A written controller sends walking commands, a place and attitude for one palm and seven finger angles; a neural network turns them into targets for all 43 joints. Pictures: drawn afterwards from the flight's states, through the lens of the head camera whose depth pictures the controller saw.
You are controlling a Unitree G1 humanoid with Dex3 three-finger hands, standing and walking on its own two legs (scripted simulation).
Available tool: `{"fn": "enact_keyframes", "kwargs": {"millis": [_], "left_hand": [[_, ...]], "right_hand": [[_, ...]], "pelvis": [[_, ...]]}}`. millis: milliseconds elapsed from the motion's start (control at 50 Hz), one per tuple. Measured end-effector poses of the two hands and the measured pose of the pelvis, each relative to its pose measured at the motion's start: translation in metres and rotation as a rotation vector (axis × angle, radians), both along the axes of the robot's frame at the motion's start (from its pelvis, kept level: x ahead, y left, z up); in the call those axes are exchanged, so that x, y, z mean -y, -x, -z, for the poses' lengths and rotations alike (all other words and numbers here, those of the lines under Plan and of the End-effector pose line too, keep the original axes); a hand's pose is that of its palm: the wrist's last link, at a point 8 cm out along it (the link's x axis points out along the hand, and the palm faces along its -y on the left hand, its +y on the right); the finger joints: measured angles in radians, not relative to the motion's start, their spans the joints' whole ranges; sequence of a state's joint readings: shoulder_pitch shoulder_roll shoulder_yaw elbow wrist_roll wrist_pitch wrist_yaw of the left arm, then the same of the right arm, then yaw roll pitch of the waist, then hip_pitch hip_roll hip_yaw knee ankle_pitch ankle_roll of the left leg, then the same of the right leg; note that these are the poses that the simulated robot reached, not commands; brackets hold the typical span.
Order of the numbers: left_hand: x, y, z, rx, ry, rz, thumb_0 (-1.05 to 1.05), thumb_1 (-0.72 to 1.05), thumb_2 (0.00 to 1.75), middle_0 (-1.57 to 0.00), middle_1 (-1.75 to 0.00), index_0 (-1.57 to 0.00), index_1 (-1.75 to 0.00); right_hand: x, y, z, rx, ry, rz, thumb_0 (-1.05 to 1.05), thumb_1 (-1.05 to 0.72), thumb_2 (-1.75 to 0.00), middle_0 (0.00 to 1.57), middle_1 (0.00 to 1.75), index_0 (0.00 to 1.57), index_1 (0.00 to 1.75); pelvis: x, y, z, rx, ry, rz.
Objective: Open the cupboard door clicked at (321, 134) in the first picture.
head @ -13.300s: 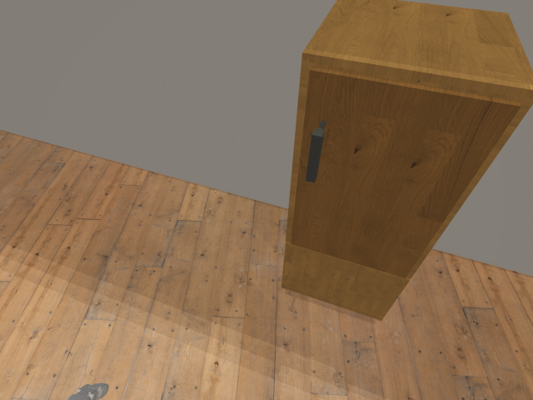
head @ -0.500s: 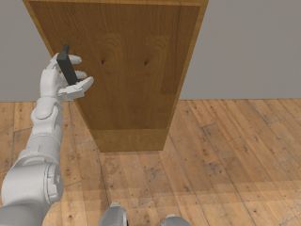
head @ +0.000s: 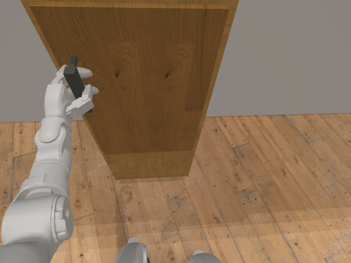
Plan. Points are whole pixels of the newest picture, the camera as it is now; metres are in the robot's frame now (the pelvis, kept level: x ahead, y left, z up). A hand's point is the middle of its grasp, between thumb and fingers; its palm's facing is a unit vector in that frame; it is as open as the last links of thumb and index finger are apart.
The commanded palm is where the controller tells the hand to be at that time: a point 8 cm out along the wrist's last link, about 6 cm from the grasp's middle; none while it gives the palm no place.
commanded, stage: pull the door open along its arc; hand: left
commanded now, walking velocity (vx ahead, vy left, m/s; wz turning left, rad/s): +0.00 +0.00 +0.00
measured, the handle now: (81, 85) +0.52 +0.21 +0.08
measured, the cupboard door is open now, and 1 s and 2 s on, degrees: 0 47 42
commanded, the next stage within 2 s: open thumb and fingers to let go in 0.92 s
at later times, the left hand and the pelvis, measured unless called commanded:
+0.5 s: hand (106, 150) +0.33 +0.13 +0.09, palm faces +0.19 -0.98 +0.05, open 6.0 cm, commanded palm +0.28 +0.18 +0.08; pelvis +0.01 -0.01 +0.01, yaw +1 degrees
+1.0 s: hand (154, 191) +0.25 +0.03 +0.09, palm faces +0.30 -0.95 -0.01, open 6.0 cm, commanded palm +0.21 +0.08 +0.08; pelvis +0.02 -0.05 +0.02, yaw +4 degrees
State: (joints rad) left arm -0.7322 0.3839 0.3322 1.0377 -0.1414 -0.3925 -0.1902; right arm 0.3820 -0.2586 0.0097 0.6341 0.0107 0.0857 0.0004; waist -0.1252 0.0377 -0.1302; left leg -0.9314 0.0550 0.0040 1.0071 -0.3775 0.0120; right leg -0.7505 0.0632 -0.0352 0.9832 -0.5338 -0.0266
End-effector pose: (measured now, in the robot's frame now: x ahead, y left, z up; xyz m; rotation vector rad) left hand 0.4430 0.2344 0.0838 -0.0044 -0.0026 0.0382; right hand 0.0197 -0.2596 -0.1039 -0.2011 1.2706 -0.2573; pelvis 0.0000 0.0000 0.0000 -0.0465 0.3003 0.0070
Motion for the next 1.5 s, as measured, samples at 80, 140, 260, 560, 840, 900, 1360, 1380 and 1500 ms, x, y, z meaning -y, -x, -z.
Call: {"fn": "enact_keyframes", "kwargs": {"millis": [80,140,260,560,840,900,1360,1380,1500], "left_hand": [[0.001,0.010,0.000,0.007,-0.003,0.003,0.00,0.74,0.79,-0.36,-1.35,-0.36,-1.35],[0.004,0.023,0.001,0.014,-0.005,0.011,0.00,0.73,0.77,-0.37,-1.35,-0.36,-1.35],[0.012,0.062,0.001,0.026,-0.005,0.045,0.00,0.71,0.73,-0.37,-1.35,-0.35,-1.35],[0.074,0.155,0.001,0.027,0.047,-0.235,0.01,0.69,0.75,-0.35,-1.35,-0.37,-1.30],[0.135,0.211,-0.005,-0.033,-0.005,-0.348,0.01,0.69,0.75,-0.32,-1.33,-0.35,-1.33],[0.144,0.221,-0.006,-0.046,-0.006,-0.301,0.01,0.68,0.74,-0.31,-1.32,-0.36,-1.34],[0.147,0.224,-0.003,-0.028,0.006,-0.372,0.00,0.24,0.61,-0.35,-1.28,-0.37,-1.28],[0.146,0.225,-0.002,-0.028,0.008,-0.372,0.00,0.18,0.59,-0.35,-1.27,-0.36,-1.28],[0.143,0.229,-0.002,-0.023,0.009,-0.362,0.00,-0.18,0.44,-0.32,-1.23,-0.34,-1.24]], "right_hand": [[-0.002,-0.006,-0.001,0.019,-0.015,0.003,0.00,-0.91,-0.90,0.20,0.30,0.20,0.30],[-0.004,-0.017,-0.004,0.050,-0.029,0.001,0.00,-0.91,-0.90,0.20,0.30,0.20,0.30],[-0.008,-0.053,-0.013,0.162,-0.052,-0.029,0.01,-0.91,-0.90,0.20,0.30,0.20,0.30],[-0.030,-0.164,-0.038,0.460,-0.110,-0.243,0.01,-0.91,-0.90,0.20,0.30,0.20,0.30],[-0.028,-0.176,-0.040,0.486,-0.156,-0.296,0.01,-0.91,-0.90,0.20,0.30,0.20,0.30],[-0.022,-0.174,-0.040,0.497,-0.161,-0.288,0.01,-0.91,-0.90,0.20,0.30,0.20,0.30],[0.000,-0.181,-0.034,0.503,-0.133,-0.320,0.01,-0.91,-0.90,0.20,0.30,0.20,0.30],[-0.001,-0.181,-0.034,0.503,-0.135,-0.320,0.01,-0.91,-0.90,0.20,0.30,0.20,0.30],[-0.007,-0.179,-0.033,0.501,-0.135,-0.322,0.01,-0.91,-0.90,0.20,0.30,0.20,0.30]], "pelvis": [[-0.001,-0.003,-0.003,0.008,-0.005,0.007],[-0.001,-0.006,-0.006,0.019,-0.010,0.012],[-0.001,-0.013,-0.013,0.051,-0.020,0.017],[0.012,-0.014,-0.014,0.117,-0.043,-0.010],[0.036,-0.018,-0.015,0.160,-0.061,-0.054],[0.041,-0.019,-0.016,0.169,-0.065,-0.056],[0.055,-0.018,-0.013,0.159,-0.083,-0.071],[0.055,-0.018,-0.013,0.158,-0.083,-0.071],[0.050,-0.016,-0.012,0.156,-0.079,-0.070]]}}
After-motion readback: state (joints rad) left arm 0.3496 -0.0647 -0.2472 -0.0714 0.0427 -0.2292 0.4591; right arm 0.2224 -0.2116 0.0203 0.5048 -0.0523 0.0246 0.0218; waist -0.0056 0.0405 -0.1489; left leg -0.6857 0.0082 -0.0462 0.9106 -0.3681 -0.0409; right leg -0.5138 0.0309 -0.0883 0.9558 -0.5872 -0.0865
